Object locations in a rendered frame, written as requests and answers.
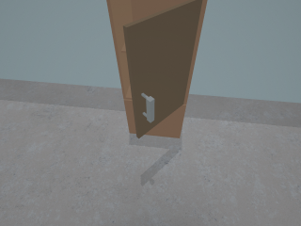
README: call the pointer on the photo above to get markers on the cupboard door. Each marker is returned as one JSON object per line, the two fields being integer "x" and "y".
{"x": 159, "y": 50}

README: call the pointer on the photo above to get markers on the handle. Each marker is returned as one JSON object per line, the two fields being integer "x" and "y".
{"x": 150, "y": 107}

